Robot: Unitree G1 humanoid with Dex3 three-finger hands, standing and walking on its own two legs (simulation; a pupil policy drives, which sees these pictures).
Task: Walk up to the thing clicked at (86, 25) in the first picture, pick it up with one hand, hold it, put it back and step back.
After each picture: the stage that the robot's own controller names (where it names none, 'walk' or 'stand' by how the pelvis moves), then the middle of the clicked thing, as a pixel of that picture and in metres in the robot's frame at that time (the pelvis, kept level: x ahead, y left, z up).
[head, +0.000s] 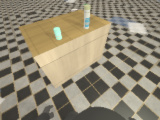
stand; (86, 17) +1.06 +0.10 +0.11
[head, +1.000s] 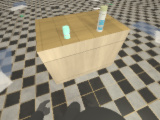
rise first; (101, 19) +0.96 -0.02 +0.12
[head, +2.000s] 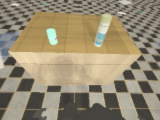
sink last; (101, 32) +0.64 -0.01 +0.14
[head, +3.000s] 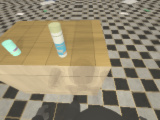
stand; (59, 42) +0.48 +0.26 +0.16
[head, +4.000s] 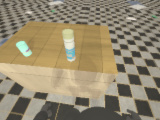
stand; (69, 47) +0.48 +0.20 +0.11
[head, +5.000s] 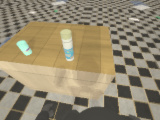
stand; (68, 47) +0.49 +0.20 +0.11
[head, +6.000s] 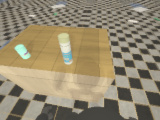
stand; (66, 50) +0.46 +0.21 +0.11
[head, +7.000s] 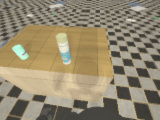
stand; (64, 50) +0.46 +0.23 +0.11
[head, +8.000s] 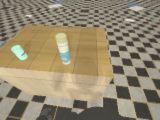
stand; (64, 50) +0.46 +0.23 +0.11
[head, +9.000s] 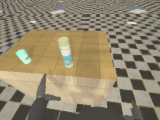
rise first; (66, 54) +0.44 +0.23 +0.11
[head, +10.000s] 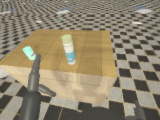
go down; (69, 51) +0.47 +0.22 +0.11
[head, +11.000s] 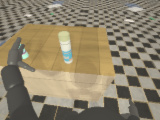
go down; (66, 49) +0.47 +0.21 +0.12
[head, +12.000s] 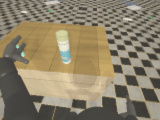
go down; (64, 49) +0.46 +0.21 +0.12
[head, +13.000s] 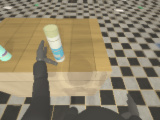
close in; (56, 46) +0.45 +0.23 +0.15
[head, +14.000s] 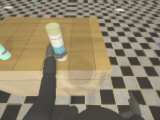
lift; (58, 44) +0.45 +0.21 +0.15
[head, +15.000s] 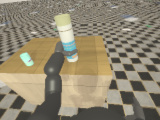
lift; (68, 41) +0.36 +0.14 +0.31
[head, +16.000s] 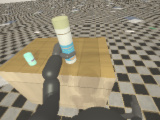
hold; (66, 43) +0.34 +0.16 +0.31
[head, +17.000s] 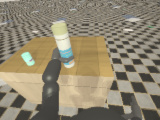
hold; (65, 48) +0.34 +0.17 +0.28
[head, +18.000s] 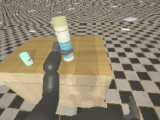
crouch; (64, 41) +0.39 +0.18 +0.29
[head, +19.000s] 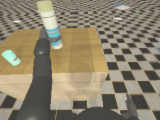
lower; (52, 28) +0.48 +0.22 +0.29
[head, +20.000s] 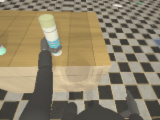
lower; (52, 38) +0.48 +0.23 +0.16
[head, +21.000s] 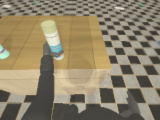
lower; (54, 43) +0.46 +0.23 +0.16
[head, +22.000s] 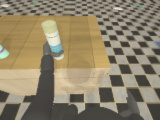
lower; (55, 43) +0.46 +0.22 +0.16
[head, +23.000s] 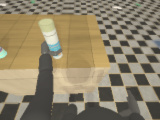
lower; (53, 42) +0.47 +0.23 +0.16
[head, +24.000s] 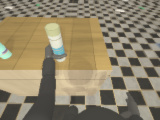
open; (57, 45) +0.44 +0.22 +0.16
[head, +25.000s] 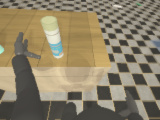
sink last; (54, 41) +0.46 +0.22 +0.16
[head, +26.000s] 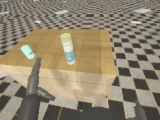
sink last; (68, 50) +0.46 +0.22 +0.13
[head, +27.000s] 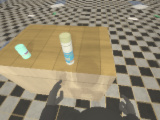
stand; (67, 50) +0.45 +0.21 +0.12
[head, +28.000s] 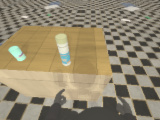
stand; (64, 51) +0.44 +0.22 +0.12
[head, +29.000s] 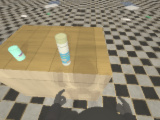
stand; (64, 51) +0.44 +0.22 +0.11
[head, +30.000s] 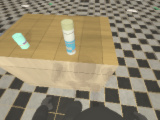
walk; (69, 39) +0.51 +0.18 +0.14
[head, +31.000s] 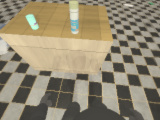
walk; (74, 19) +0.76 +0.19 +0.13
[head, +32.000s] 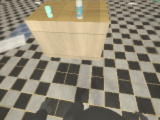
walk; (79, 6) +1.11 +0.22 +0.14
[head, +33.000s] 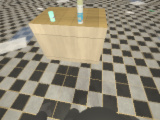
stand; (80, 12) +1.14 +0.20 +0.13
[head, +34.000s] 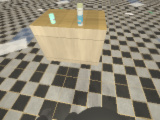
stand; (80, 15) +1.14 +0.20 +0.11
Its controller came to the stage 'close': yes
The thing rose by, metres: 0.20
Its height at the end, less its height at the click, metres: +0.00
